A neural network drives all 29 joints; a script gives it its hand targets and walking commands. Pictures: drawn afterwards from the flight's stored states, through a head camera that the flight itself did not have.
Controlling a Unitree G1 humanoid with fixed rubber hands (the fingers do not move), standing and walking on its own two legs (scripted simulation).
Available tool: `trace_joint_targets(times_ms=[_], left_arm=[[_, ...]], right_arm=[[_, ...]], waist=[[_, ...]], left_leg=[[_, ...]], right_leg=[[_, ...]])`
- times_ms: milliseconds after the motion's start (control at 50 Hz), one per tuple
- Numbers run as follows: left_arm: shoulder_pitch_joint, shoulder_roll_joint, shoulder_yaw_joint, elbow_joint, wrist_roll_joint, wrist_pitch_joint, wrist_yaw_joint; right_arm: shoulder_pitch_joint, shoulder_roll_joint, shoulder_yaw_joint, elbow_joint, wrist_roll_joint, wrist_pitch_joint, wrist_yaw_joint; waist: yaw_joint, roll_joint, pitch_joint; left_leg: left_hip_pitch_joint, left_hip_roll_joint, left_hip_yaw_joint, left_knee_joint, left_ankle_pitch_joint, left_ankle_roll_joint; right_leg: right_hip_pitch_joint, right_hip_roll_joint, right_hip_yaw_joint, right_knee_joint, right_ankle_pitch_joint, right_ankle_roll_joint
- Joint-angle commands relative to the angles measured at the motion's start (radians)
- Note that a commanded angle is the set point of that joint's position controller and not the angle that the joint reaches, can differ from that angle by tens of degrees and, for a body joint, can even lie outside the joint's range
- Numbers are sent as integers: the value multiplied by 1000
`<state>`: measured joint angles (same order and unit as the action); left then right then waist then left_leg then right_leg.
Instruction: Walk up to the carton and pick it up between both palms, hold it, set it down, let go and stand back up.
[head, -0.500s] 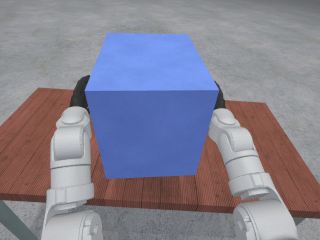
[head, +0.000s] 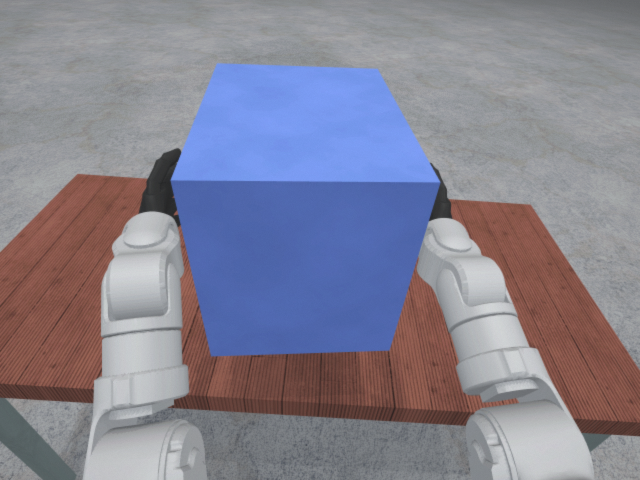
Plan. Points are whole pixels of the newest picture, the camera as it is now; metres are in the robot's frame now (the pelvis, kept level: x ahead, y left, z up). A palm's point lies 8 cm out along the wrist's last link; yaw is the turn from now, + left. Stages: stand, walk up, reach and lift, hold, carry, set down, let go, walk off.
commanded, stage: hold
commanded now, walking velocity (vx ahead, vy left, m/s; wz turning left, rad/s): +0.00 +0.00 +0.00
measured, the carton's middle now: (300, 202) +0.44 +0.01 +0.17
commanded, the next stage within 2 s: none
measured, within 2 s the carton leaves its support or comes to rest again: neither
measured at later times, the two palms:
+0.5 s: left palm (160, 220) +0.36 +0.17 +0.20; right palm (432, 222) +0.37 -0.15 +0.19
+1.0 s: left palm (160, 219) +0.36 +0.17 +0.20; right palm (431, 222) +0.37 -0.15 +0.19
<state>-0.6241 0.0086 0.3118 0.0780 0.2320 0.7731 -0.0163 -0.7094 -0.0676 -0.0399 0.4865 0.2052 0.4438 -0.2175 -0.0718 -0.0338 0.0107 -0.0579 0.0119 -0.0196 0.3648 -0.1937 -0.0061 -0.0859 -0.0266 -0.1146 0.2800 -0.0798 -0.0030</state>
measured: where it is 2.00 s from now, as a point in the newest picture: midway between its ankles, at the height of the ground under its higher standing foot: outside the picture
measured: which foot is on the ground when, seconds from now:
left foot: down 0.00-1.00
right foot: down 0.00-1.00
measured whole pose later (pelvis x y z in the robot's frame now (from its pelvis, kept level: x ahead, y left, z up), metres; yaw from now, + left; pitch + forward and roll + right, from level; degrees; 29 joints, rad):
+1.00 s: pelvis +0.00 +0.00 +0.00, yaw +0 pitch -7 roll -1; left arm -0.62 0.01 0.32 0.08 0.23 0.77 -0.02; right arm -0.71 -0.07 -0.03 0.49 0.21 0.44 -0.22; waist -0.07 -0.03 0.01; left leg -0.06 0.01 -0.02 0.37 -0.20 -0.01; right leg -0.08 -0.02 -0.12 0.28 -0.08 0.00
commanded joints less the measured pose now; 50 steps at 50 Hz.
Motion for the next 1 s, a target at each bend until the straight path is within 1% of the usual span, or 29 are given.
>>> trace_joint_targets(times_ms=[0,60,80,140,160,200,240,320,360,400,420,440,480,500,540,560,580,600,620,640,680,720,740,800,860,940,960,980], left_arm=[[-769,-590,-549,-117,-170,-85,-129],[-767,-585,-542,-115,-167,-85,-133],[-771,-588,-547,-128,-169,-86,-132],[-777,-590,-542,-131,-169,-85,-134],[-779,-592,-549,-132,-176,-86,-136],[-779,-597,-568,-156,-189,-91,-133],[-779,-597,-579,-169,-191,-92,-130],[-757,-589,-568,-174,-175,-84,-132],[-750,-593,-578,-182,-177,-81,-133],[-760,-597,-588,-197,-181,-82,-132],[-758,-597,-592,-201,-184,-83,-130],[-756,-594,-584,-190,-180,-83,-129],[-739,-587,-563,-157,-165,-75,-130],[-738,-591,-565,-152,-163,-73,-133],[-751,-593,-564,-150,-164,-75,-135],[-767,-595,-565,-159,-169,-78,-134],[-782,-601,-580,-178,-181,-83,-132],[-796,-601,-583,-187,-186,-87,-128],[-791,-606,-587,-183,-190,-88,-125],[-791,-604,-587,-173,-188,-89,-123],[-776,-599,-572,-145,-177,-88,-124],[-767,-601,-565,-136,-177,-89,-125],[-765,-603,-564,-140,-175,-89,-125],[-768,-593,-546,-128,-167,-87,-127],[-775,-590,-551,-150,-176,-90,-129],[-772,-595,-559,-139,-178,-88,-130],[-774,-596,-558,-140,-178,-88,-130],[-766,-599,-565,-149,-182,-88,-130]], right_arm=[[-881,657,408,-410,117,-87,113],[-892,660,409,-416,118,-88,110],[-880,662,410,-404,122,-87,110],[-874,664,405,-398,120,-81,108],[-884,666,406,-418,121,-84,108],[-885,665,418,-449,130,-88,105],[-862,659,420,-446,133,-82,100],[-835,649,424,-435,135,-73,101],[-848,648,426,-460,136,-79,101],[-843,645,426,-461,137,-79,102],[-849,647,431,-470,138,-81,103],[-857,645,434,-469,138,-80,104],[-846,647,423,-441,131,-76,106],[-847,639,416,-433,129,-77,108],[-853,639,407,-427,124,-80,111],[-861,646,405,-424,120,-81,113],[-863,649,403,-435,122,-84,115],[-860,652,406,-425,122,-83,116],[-871,654,413,-449,126,-87,115],[-870,650,412,-436,126,-85,115],[-869,648,405,-426,119,-86,115],[-884,651,408,-433,118,-90,116],[-877,647,409,-430,121,-91,116],[-869,653,402,-402,113,-89,117],[-869,660,411,-417,125,-89,112],[-875,654,404,-423,119,-87,107],[-873,655,403,-422,121,-88,108],[-880,658,413,-449,123,-93,106]], waist=[[-3,65,-509],[0,61,-518],[-3,71,-510],[-9,60,-502],[-10,59,-517],[-14,65,-552],[-25,76,-546],[-20,80,-514],[-18,85,-529],[-24,93,-529],[-20,91,-528],[-14,80,-523],[-6,76,-474],[-11,81,-475],[-9,90,-478],[-10,85,-487],[-19,88,-519],[-20,90,-524],[-18,88,-546],[-17,96,-534],[-13,86,-511],[-6,73,-524],[-5,79,-525],[-2,70,-499],[-6,59,-537],[-14,71,-520],[-14,75,-514],[-14,72,-537]], left_leg=[[-65,-74,12,-59,196,-14],[-77,-76,13,-63,188,-11],[-78,-74,14,-62,200,-16],[-72,-76,13,-63,206,-17],[-69,-79,13,-59,207,-18],[-55,-78,12,-46,246,-23],[-39,-78,8,-37,269,-32],[-40,-76,7,-43,269,-34],[-37,-74,6,-41,275,-35],[-30,-72,4,-38,283,-40],[-29,-73,6,-35,293,-40],[-36,-74,8,-39,278,-35],[-59,-73,9,-56,236,-28],[-62,-70,9,-61,222,-28],[-69,-68,11,-63,214,-28],[-65,-67,12,-62,208,-27],[-50,-66,10,-56,226,-30],[-42,-68,10,-52,243,-33],[-29,-71,8,-42,261,-33],[-35,-71,8,-44,252,-35],[-52,-71,11,-55,219,-28],[-62,-71,11,-58,211,-22],[-60,-70,10,-59,219,-23],[-63,-70,14,-62,207,-19],[-50,-76,14,-51,244,-20],[-52,-74,13,-50,228,-24],[-59,-74,13,-51,228,-24],[-53,-76,12,-43,251,-24]], right_leg=[[329,75,55,19,110,27],[333,74,56,21,113,28],[336,76,54,24,120,26],[333,78,52,23,124,31],[334,77,51,25,132,32],[341,79,53,31,166,32],[333,80,51,31,178,32],[331,82,49,29,166,29],[332,83,48,30,170,29],[327,85,45,32,166,26],[323,87,44,32,170,26],[321,87,46,29,155,27],[315,82,48,24,127,25],[315,82,48,22,112,23],[316,83,48,23,98,20],[313,84,47,22,90,21],[311,86,43,27,108,22],[308,86,44,29,122,22],[311,85,44,30,143,25],[306,84,46,29,134,23],[304,82,47,23,108,23],[318,83,48,24,106,25],[318,84,47,27,110,22],[313,82,48,20,93,25],[335,83,51,28,143,32],[317,81,49,22,120,28],[318,80,48,23,123,28],[332,80,49,27,152,30]])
